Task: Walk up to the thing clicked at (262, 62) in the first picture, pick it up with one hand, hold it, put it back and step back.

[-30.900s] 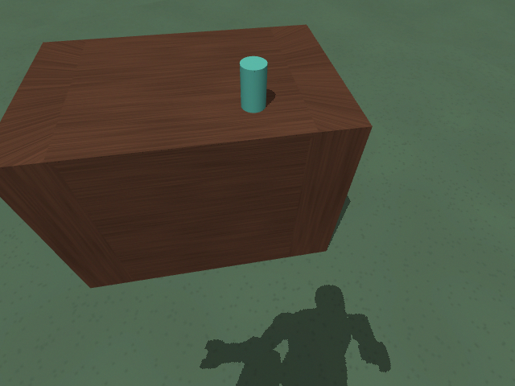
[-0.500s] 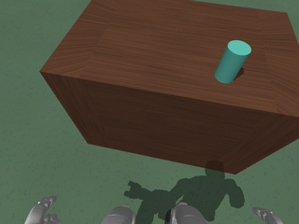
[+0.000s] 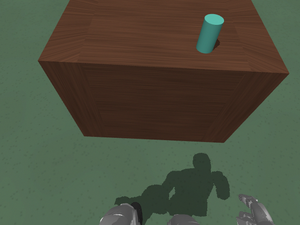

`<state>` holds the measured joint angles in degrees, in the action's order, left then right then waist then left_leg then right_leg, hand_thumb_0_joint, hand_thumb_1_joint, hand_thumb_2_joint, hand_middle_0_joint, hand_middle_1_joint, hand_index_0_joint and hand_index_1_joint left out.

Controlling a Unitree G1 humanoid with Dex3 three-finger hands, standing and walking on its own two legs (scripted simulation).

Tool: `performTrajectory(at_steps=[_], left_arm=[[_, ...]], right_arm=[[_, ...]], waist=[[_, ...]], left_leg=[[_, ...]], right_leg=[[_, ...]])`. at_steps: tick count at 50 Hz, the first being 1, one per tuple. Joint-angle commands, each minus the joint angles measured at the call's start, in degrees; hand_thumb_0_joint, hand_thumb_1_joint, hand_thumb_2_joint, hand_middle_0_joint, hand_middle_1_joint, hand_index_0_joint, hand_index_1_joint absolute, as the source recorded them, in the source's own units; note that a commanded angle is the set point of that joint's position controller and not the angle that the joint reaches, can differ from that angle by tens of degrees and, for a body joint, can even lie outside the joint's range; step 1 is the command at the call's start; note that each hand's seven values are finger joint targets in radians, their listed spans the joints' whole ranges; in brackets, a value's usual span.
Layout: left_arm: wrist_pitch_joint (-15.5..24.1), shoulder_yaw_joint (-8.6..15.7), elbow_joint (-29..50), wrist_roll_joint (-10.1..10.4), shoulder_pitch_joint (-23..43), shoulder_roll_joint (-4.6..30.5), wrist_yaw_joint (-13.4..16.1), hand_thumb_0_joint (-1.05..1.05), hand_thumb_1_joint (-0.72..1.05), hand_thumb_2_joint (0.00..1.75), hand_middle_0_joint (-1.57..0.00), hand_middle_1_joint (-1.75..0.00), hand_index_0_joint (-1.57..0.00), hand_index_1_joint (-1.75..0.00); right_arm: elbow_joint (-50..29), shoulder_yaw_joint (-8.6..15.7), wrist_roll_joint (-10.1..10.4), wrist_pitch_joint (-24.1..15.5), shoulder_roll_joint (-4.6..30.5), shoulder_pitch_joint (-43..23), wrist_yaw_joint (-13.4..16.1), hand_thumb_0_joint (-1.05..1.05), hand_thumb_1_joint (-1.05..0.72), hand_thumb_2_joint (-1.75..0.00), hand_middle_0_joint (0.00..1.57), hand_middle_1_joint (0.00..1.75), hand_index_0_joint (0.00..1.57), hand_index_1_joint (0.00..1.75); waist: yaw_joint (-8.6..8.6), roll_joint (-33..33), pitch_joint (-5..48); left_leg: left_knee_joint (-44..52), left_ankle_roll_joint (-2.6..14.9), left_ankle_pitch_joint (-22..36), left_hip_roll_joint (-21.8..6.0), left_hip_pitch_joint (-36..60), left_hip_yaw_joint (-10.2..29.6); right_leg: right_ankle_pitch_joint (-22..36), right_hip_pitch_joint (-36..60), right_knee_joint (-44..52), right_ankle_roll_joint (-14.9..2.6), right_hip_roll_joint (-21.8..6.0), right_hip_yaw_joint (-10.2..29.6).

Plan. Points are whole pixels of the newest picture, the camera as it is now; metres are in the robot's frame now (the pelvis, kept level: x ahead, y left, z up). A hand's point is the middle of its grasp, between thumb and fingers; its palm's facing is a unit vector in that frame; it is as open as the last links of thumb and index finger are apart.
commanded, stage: step back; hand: right
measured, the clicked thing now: (208, 34) +0.80 -0.20 +0.01
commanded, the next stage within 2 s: stand in 1.98 s
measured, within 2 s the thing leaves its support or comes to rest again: neither
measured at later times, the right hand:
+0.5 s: hand out of the picture -0.11 -0.30 -0.16, palm faces -0.12 +0.89 -0.43, open 7.4 cm
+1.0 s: hand out of the picture -0.15 -0.33 -0.15, palm faces -0.06 +0.92 -0.39, open 7.4 cm
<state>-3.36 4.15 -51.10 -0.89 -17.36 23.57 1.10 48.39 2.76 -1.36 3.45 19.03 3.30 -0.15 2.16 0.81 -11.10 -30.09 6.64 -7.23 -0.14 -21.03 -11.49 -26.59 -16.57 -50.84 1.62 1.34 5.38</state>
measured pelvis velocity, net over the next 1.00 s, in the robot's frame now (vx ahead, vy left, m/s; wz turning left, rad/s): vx -0.28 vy -0.06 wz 0.02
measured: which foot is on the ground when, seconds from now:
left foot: down 0.00-0.16, up 0.18-0.48, down 0.50-0.84, up 0.86-1.00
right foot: up 0.00-0.10, down 0.12-0.54, up 0.56-0.80, down 0.82-1.00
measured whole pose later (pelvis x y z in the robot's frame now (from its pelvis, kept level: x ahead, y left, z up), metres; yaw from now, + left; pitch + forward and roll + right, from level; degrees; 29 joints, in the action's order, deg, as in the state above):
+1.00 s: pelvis -0.28 -0.06 +0.00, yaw +1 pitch -1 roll +0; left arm -0.9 3.0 -53.6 -2.4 -13.0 21.0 0.5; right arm 51.0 2.3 -0.5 2.8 24.2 6.9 0.9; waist 2.2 -2.4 -4.7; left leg -55.2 0.6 -28.1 0.2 -24.8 4.2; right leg -21.6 -17.2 -39.7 0.4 -0.6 2.7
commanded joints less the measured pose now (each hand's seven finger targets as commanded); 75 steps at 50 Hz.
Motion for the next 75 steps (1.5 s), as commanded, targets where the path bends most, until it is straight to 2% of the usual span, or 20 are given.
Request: performTrajectory(at_steps=[1,6,9,12,14,22,25,27,29,32,40,42,44,47,54,58,64,67,70,75], left_arm=[[0.59,3.48,1.95,-0.54,-9.40,10.65,-0.31,0.00,0.90,0.90,-0.20,-0.30,-0.20,-0.30],[0.40,4.63,-0.33,-1.73,-15.64,10.00,-0.97,0.00,0.90,0.90,-0.20,-0.30,-0.20,-0.30],[0.38,5.85,7.72,-2.90,2.86,18.33,-0.10,0.00,0.90,0.90,-0.20,-0.30,-0.20,-0.30],[2.12,4.36,11.49,-2.47,15.06,11.23,0.94,0.00,0.90,0.90,-0.20,-0.30,-0.20,-0.30],[2.21,4.65,11.05,-2.12,12.55,9.93,0.40,0.00,0.90,0.90,-0.20,-0.30,-0.20,-0.30],[0.23,4.98,10.62,-1.76,3.91,10.46,0.97,0.00,0.90,0.90,-0.20,-0.30,-0.20,-0.30],[-0.93,4.01,12.66,-0.93,8.77,10.06,0.13,0.00,0.90,0.90,-0.20,-0.30,-0.20,-0.30],[-0.82,3.22,14.73,0.20,13.05,7.87,-0.48,0.00,0.90,0.90,-0.20,-0.30,-0.20,-0.30],[-0.98,4.87,14.02,-0.58,16.64,12.04,-0.42,0.00,0.90,0.90,-0.20,-0.30,-0.20,-0.30],[-0.81,4.22,11.08,0.55,11.11,8.81,-0.95,0.00,0.90,0.90,-0.20,-0.30,-0.20,-0.30],[3.85,2.72,3.91,-0.15,3.90,6.90,0.02,0.00,0.90,0.90,-0.20,-0.30,-0.20,-0.30],[4.88,4.63,2.80,-1.68,4.12,14.28,0.47,0.00,0.90,0.90,-0.20,-0.30,-0.20,-0.30],[4.51,5.35,6.21,-1.80,12.04,21.09,0.40,0.00,0.90,0.90,-0.20,-0.30,-0.20,-0.30],[4.94,3.25,5.08,-1.82,13.71,14.01,0.71,0.00,0.90,0.90,-0.20,-0.30,-0.20,-0.30],[4.57,2.64,2.87,-0.87,10.16,13.03,0.32,0.00,0.90,0.90,-0.20,-0.30,-0.20,-0.30],[4.65,1.70,0.56,-0.01,9.85,11.94,0.66,0.00,0.90,0.90,-0.20,-0.30,-0.20,-0.30],[6.25,2.42,-3.99,-0.11,4.90,10.02,0.21,0.00,0.90,0.90,-0.20,-0.30,-0.20,-0.30],[6.54,2.96,-2.59,-1.22,10.06,17.13,0.57,0.00,0.90,0.90,-0.20,-0.30,-0.20,-0.30],[5.99,1.66,-0.79,-1.02,17.75,12.30,0.27,0.00,0.90,0.90,-0.20,-0.30,-0.20,-0.30],[5.95,0.91,-4.88,0.16,12.30,9.52,-0.68,0.00,0.90,0.90,-0.20,-0.30,-0.20,-0.30]], right_arm=[[-4.05,6.02,-0.62,-0.72,17.04,-0.53,0.61,0.00,-0.90,-0.90,0.20,0.30,0.20,0.30],[-4.42,5.36,-0.42,-0.78,15.13,-3.89,0.65,0.00,-0.90,-0.90,0.20,0.30,0.20,0.30],[-2.96,5.58,0.53,-0.25,14.80,-1.27,1.58,0.00,-0.90,-0.90,0.20,0.30,0.20,0.30],[1.18,4.81,1.46,-0.35,13.86,9.41,1.01,0.00,-0.90,-0.90,0.20,0.30,0.20,0.30],[0.68,3.50,1.02,-1.01,12.33,10.47,1.52,0.00,-0.90,-0.90,0.20,0.30,0.20,0.30],[-2.07,2.32,-0.45,-3.67,11.45,10.50,2.83,0.00,-0.90,-0.90,0.20,0.30,0.20,0.30],[0.42,3.64,-0.41,-3.54,13.74,16.26,2.71,0.00,-0.90,-0.90,0.20,0.30,0.20,0.30],[-0.95,5.41,-0.53,-2.93,23.84,12.45,2.32,0.00,-0.90,-0.90,0.20,0.30,0.20,0.30],[-3.56,5.60,-1.05,-3.95,25.07,5.33,3.37,0.00,-0.90,-0.90,0.20,0.30,0.20,0.30],[-4.39,3.35,-1.49,-3.86,18.41,3.71,3.60,0.00,-0.90,-0.90,0.20,0.30,0.20,0.30],[-3.14,3.02,-0.22,-1.47,17.67,4.00,2.22,0.00,-0.90,-0.90,0.20,0.30,0.20,0.30],[-4.10,1.31,0.42,-1.52,12.10,5.56,1.78,0.00,-0.90,-0.90,0.20,0.30,0.20,0.30],[-3.71,2.94,0.55,-1.21,15.18,2.72,2.68,0.00,-0.90,-0.90,0.20,0.30,0.20,0.30],[-1.31,2.70,1.15,-1.82,15.47,1.87,1.21,0.00,-0.90,-0.90,0.20,0.30,0.20,0.30],[2.63,2.44,-0.84,-4.15,12.23,6.45,0.49,0.00,-0.90,-0.90,0.20,0.30,0.20,0.30],[2.25,4.51,-0.93,-4.44,21.34,0.02,0.12,0.00,-0.90,-0.90,0.20,0.30,0.20,0.30],[3.69,1.49,0.20,-3.86,12.60,-1.14,-0.25,0.00,-0.90,-0.90,0.20,0.30,0.20,0.30],[4.46,2.02,0.06,-2.88,12.33,1.74,0.18,0.00,-0.90,-0.90,0.20,0.30,0.20,0.30],[8.00,2.64,0.16,-3.50,13.43,8.07,-0.67,0.00,-0.90,-0.90,0.20,0.30,0.20,0.30],[6.32,2.31,-0.65,-4.43,15.56,-0.58,-0.54,0.00,-0.90,-0.90,0.20,0.30,0.20,0.30]], waist=[[-0.65,-7.94,14.30],[2.87,-5.68,14.34],[1.11,20.09,-1.13],[-6.76,5.32,2.61],[-5.38,3.25,6.51],[1.58,12.28,16.64],[-1.76,5.10,18.52],[-2.40,-15.42,15.23],[-3.01,-14.92,9.54],[-0.01,-6.74,12.17],[-0.42,-11.00,17.77],[-1.54,4.36,17.58],[-0.24,12.95,12.97],[-2.40,6.26,8.55],[-2.93,8.67,13.55],[-1.71,-11.09,11.39],[1.80,-5.60,11.53],[-0.23,5.28,7.99],[-5.26,2.33,6.39],[0.18,-3.44,6.95]], left_leg=[[17.77,1.06,-25.00,-18.14,9.84,22.76],[15.91,-6.87,-25.67,-13.27,-1.49,15.64],[-34.56,-9.96,-23.56,3.12,-3.00,18.17],[-41.06,-8.65,-14.22,7.76,-3.10,22.38],[-42.53,-8.65,-14.05,9.01,-3.59,18.80],[-4.19,-8.12,-18.10,0.51,-4.09,12.11],[8.12,-6.54,0.60,0.85,7.12,9.42],[8.90,5.63,10.21,-18.90,8.54,35.62],[10.13,13.19,13.11,-26.71,-3.65,42.19],[1.73,6.32,25.29,-14.52,5.12,22.35],[-12.66,2.05,12.35,-10.06,13.05,16.34],[-21.71,-3.03,-12.41,-2.86,-9.33,14.54],[-30.15,-6.12,-27.95,-1.90,-2.22,19.53],[-28.79,-5.68,-21.61,0.10,-3.67,17.64],[8.04,-6.28,-13.09,0.97,10.55,10.59],[13.99,7.93,-23.41,-19.99,2.45,39.10],[0.01,-3.75,-6.22,-5.60,-2.28,18.40],[-15.87,-6.59,-25.21,0.00,0.42,15.48],[-1.52,-5.06,-16.94,-1.43,9.30,15.94],[14.06,-0.12,-24.95,-10.81,-1.36,29.68]], right_leg=[[-1.40,0.89,7.84,-2.61,-2.08,-3.92],[1.65,12.18,22.04,-7.24,-1.98,-6.38],[-21.11,-25.28,45.23,-20.81,-26.84,28.85],[7.41,-16.52,35.72,-11.45,-13.84,3.94],[12.71,-9.78,33.52,-8.17,-10.96,-0.60],[43.83,20.91,15.73,-11.69,-16.32,1.43],[31.29,10.66,11.92,-7.62,-13.71,-1.30],[1.73,-7.94,-0.07,-2.70,-0.24,-8.95],[-9.11,-5.49,-18.34,-1.86,-3.18,3.92],[-3.23,-10.59,-21.63,-2.94,2.95,4.27],[15.07,3.92,33.30,-1.28,0.44,-7.18],[22.55,16.51,27.93,-4.91,-9.49,12.82],[14.57,-8.40,30.68,-17.06,-24.10,27.14],[23.06,-4.31,24.44,-13.05,-15.07,9.96],[21.66,1.02,17.22,-8.99,-12.44,6.72],[-6.25,-3.47,0.74,-2.77,-4.72,-3.00],[13.17,14.99,25.03,-4.30,-3.78,-3.56],[-7.36,-1.97,36.47,-14.50,-23.07,19.90],[-10.28,-8.34,31.04,-8.46,-13.97,5.54],[3.22,4.12,20.10,-3.15,-2.70,-6.72]])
